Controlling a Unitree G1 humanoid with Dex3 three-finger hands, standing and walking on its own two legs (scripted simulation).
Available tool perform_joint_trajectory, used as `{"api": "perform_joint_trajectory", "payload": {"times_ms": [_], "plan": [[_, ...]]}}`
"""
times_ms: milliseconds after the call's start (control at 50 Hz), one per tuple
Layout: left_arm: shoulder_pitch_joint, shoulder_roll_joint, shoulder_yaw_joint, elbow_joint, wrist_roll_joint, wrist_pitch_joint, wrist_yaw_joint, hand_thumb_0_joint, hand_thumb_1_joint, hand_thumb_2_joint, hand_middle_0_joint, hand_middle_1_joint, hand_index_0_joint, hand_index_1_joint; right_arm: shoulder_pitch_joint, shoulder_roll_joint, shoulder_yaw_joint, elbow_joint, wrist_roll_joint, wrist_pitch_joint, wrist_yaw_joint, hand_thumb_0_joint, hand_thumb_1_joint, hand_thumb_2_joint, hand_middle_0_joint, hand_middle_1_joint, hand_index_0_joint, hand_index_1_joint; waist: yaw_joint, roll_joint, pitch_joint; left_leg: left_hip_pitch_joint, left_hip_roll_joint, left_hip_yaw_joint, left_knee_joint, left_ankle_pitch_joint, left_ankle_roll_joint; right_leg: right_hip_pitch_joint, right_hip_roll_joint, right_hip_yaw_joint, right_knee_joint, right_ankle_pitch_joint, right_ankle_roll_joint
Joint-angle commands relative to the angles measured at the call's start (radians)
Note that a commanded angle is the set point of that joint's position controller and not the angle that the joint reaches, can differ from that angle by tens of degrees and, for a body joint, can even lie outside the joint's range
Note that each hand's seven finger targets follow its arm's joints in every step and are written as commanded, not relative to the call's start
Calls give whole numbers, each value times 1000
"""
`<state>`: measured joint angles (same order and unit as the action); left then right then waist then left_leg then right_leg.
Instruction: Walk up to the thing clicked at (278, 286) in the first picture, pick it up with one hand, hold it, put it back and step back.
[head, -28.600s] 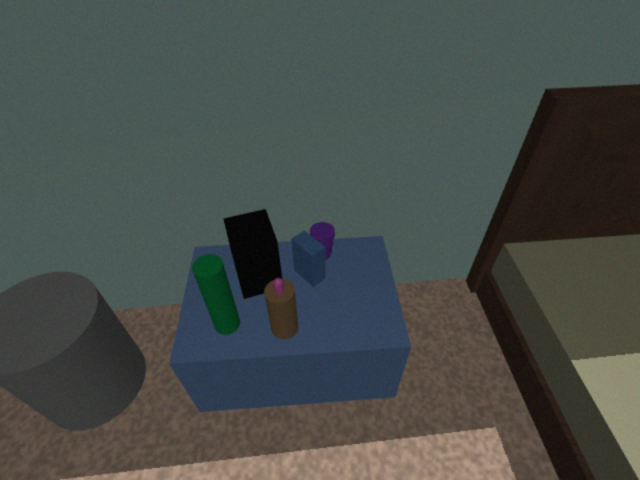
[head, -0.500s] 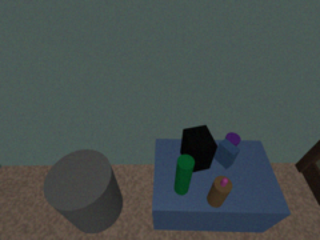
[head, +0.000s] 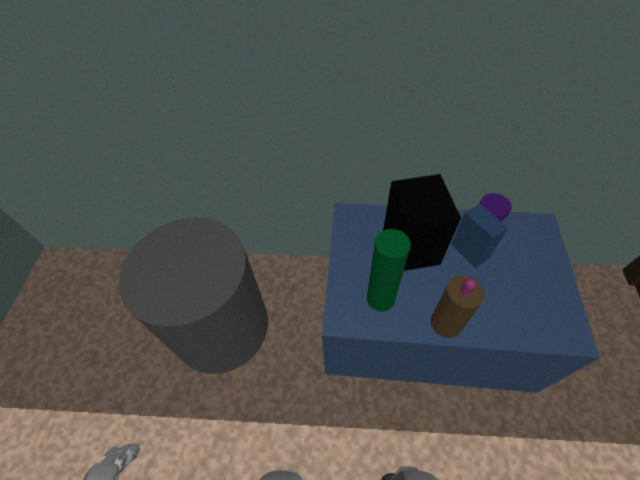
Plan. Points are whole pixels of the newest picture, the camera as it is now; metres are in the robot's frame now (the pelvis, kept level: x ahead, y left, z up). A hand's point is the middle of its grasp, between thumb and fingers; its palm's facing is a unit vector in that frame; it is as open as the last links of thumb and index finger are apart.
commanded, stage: step back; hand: right
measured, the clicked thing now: (457, 304) +0.49 -0.25 -0.32
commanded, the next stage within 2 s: none
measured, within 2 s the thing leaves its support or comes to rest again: neither
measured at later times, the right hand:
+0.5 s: hand out of the picture -0.01 -0.25 -0.14, palm faces +0.05 +0.92 -0.39, open 7.4 cm
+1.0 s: hand out of the picture -0.20 -0.22 -0.12, palm faces +0.00 +0.90 -0.43, open 7.4 cm
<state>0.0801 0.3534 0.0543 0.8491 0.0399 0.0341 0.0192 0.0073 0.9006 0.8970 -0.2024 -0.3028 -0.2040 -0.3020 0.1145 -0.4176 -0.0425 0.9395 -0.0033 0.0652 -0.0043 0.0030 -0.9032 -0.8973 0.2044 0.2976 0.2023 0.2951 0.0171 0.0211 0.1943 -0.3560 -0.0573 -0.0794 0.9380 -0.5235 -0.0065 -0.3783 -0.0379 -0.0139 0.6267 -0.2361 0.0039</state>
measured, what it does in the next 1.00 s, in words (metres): walks backwards: left foot, then right foot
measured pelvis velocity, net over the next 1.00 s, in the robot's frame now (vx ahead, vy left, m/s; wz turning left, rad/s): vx -0.26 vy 0.05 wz -0.06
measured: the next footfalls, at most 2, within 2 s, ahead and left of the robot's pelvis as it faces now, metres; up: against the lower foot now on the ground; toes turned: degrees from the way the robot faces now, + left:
left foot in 0.06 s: +0.00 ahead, +0.12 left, +0.00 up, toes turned -1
right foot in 0.50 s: -0.12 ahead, -0.10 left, +0.00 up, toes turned -3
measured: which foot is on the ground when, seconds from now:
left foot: up 0.00-0.04, down 0.06-0.52, up 0.54-0.80, down 0.82-1.00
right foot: down 0.00-0.08, up 0.10-0.48, down 0.50-0.84, up 0.86-1.00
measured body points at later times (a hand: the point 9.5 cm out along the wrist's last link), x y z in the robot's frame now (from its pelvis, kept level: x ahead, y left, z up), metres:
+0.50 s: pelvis -0.12 +0.02 +0.00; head -0.05 +0.02 +0.44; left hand +0.00 +0.33 -0.12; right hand -0.01 -0.30 -0.11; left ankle -0.04 +0.12 -0.72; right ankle -0.16 -0.10 -0.73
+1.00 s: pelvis -0.26 +0.05 +0.01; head -0.20 +0.07 +0.45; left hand -0.11 +0.35 -0.12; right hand -0.20 -0.27 -0.10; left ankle -0.22 +0.15 -0.72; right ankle -0.29 -0.10 -0.63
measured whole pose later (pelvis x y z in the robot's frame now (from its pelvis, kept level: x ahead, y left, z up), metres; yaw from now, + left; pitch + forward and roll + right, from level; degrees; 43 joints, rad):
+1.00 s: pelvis -0.26 +0.05 +0.01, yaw -3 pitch -2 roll -2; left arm 0.10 0.40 0.09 0.80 0.02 0.08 0.02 0.01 0.90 0.90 -0.20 -0.30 -0.20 -0.30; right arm 0.18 -0.35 -0.03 0.87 -0.03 0.02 -0.01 0.01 -0.90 -0.90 0.21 0.30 0.21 0.30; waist 0.00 -0.04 0.17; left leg -0.29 0.00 -0.01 0.60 -0.27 0.04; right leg -0.48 0.13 0.16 1.22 -0.51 0.00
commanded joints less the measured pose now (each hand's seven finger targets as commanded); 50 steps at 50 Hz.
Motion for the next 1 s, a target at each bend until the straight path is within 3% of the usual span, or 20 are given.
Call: {"api": "perform_joint_trajectory", "payload": {"times_ms": [0, 20, 40, 60, 80, 140, 300, 420, 460, 480, 500, 520, 580, 720, 780, 800, 820, 840, 900, 980], "plan": [[2, 288, 73, -90, -20, -4, 12, 0, 900, 900, -200, -300, -200, -300, 117, -162, -55, -38, -19, -38, -10, 0, -900, -900, 200, 300, 200, 300, -25, -199, -299, 89, 27, 81, -388, 152, 26, 268, -199, 206, -38, 455, -179], [1, 276, 65, -102, -26, 3, 8, 0, 900, 900, -200, -300, -200, -300, 139, -165, -62, -37, -30, -43, -8, 0, -900, -900, 200, 300, 200, 300, -46, -172, -275, 176, 40, 79, -504, 324, 35, 155, -166, 182, -4, 354, -134], [19, 222, 52, -114, -29, 8, 7, 0, 900, 900, -200, -300, -200, -300, 129, -231, -81, -53, -49, -47, -6, 0, -900, -900, 200, 300, 200, 300, -41, 45, -274, 239, 217, -184, -560, 468, 90, 5, -41, 119, 127, 92, -65], [-16, 206, 55, -123, -33, 6, 15, 0, 900, 900, -200, -300, -200, -300, 57, -344, -97, -80, -40, -46, 5, 0, -900, -900, 200, 300, 200, 300, -54, 275, -246, 171, 424, -423, -630, 612, 240, -104, 159, 62, 332, -396, -14], [-65, 233, 71, -110, -12, 8, 29, 0, 900, 900, -200, -300, -200, -300, 56, -355, -106, -88, -38, -50, 3, 0, -900, -900, 200, 300, 200, 300, -92, 220, -233, 74, 470, -481, -635, 635, 322, -61, 163, 206, 528, -469, -12], [48, 210, 68, -58, -41, 8, 24, 0, 900, 900, -200, -300, -200, -300, -61, -210, -64, -108, -35, -55, -20, 0, -900, -900, 200, 300, 200, 300, 17, 93, -194, 176, 286, -153, -526, 747, 196, -164, 161, 238, 652, -279, -21], [67, 197, 67, -87, -23, -4, 8, 0, 900, 900, -200, -300, -200, -300, 63, -192, -73, -130, -17, -53, -29, 0, -900, -900, 200, 300, 200, 300, -58, 117, -221, 369, 313, -129, -468, 817, 257, -122, 118, 145, 378, -282, 36], [184, 189, 69, -39, -13, -16, -6, 0, 900, 900, -200, -300, -200, -300, 3, -223, -79, -172, -13, -39, -18, 0, -900, -900, 200, 300, 200, 300, -16, 150, -292, 241, 322, -128, -428, 626, 213, 130, 60, 42, -60, -133, -9], [236, 218, 78, -24, 2, -27, -4, 0, 900, 900, -200, -300, -200, -300, -21, -198, -67, -177, 1, -34, -14, 0, -900, -900, 200, 300, 200, 300, 15, 73, -289, 82, 273, -95, -374, 476, 124, 258, 17, 108, -204, 44, -48], [216, 286, 98, -44, 13, -34, -5, 0, 900, 900, -200, -300, -200, -300, -11, -162, -56, -189, 4, -35, -12, 0, -900, -900, 200, 300, 200, 300, 0, -111, -262, -92, 155, -38, -253, 302, 58, 297, -131, 351, -235, 83, -112], [153, 356, 112, -64, -4, -28, -11, 0, 900, 900, -200, -300, -200, -300, -64, -140, -54, -189, 11, -33, -20, 0, -900, -900, 200, 300, 200, 300, 37, -280, -196, -90, -21, 51, -27, -35, 9, 124, -307, 502, -312, 173, -276], [97, 357, 109, -103, 7, -37, -7, 0, 900, 900, -200, -300, -200, -300, -54, -162, -65, -177, 1, -27, -25, 0, -900, -900, 200, 300, 200, 300, 27, -248, -150, -80, -13, -50, 162, -111, 0, 35, -359, 551, -301, 266, -324], [-13, 265, 87, -137, -6, -33, 6, 0, 900, 900, -200, -300, -200, -300, 51, -166, -58, -133, 19, -35, -27, 0, -900, -900, 200, 300, 200, 300, -44, -142, -178, -100, -62, -80, 257, 20, 2, 108, -189, 244, -185, 469, -219], [68, 252, 84, -153, -2, -13, 15, 0, 900, 900, -200, -300, -200, -300, 80, -147, -48, -152, -6, -52, -31, 0, -900, -900, 200, 300, 200, 300, 20, -233, -241, -79, 39, 25, -170, -2, -2, 336, -207, 242, -81, 522, -210], [25, 255, 71, -170, -19, 5, 4, 0, 900, 900, -200, -300, -200, -300, 166, -145, -61, -108, -17, -66, -24, 0, -900, -900, 200, 300, 200, 300, -33, -160, -272, 116, 29, 94, -521, 328, 17, 246, -145, 186, 33, 405, -144], [45, 221, 61, -178, -20, 11, 1, 0, 900, 900, -200, -300, -200, -300, 146, -191, -76, -116, -28, -72, -25, 0, -900, -900, 200, 300, 200, 300, -16, -55, -273, 189, 146, -80, -537, 461, 56, 116, -77, 161, 98, 212, -91], [26, 191, 53, -193, -27, 8, 1, 0, 900, 900, -200, -300, -200, -300, 103, -308, -98, -140, -32, -71, -17, 0, -900, -900, 200, 300, 200, 300, -24, 190, -261, 211, 378, -389, -578, 630, 193, -70, 108, 52, 271, -158, -27], [-52, 229, 82, -188, -16, 13, 17, 0, 900, 900, -200, -300, -200, -300, 109, -355, -109, -149, -35, -70, -14, 0, -900, -900, 200, 300, 200, 300, -88, 198, -236, 55, 483, -507, -612, 699, 313, -35, 138, 167, 485, -446, -14], [45, 215, 80, -130, -33, 19, 18, 0, 900, 900, -200, -300, -200, -300, -1, -234, -73, -153, -34, -75, -31, 0, -900, -900, 200, 300, 200, 300, 15, 61, -199, 130, 339, -221, -521, 774, 231, -135, 151, 250, 681, -320, -26], [80, 210, 90, -116, -16, 13, 3, 0, 900, 900, -200, -300, -200, -300, 53, -190, -74, -165, -30, -74, -32, 0, -900, -900, 200, 300, 200, 300, -15, 98, -210, 245, 305, -160, -479, 794, 246, -134, 131, 194, 594, -282, 27]]}}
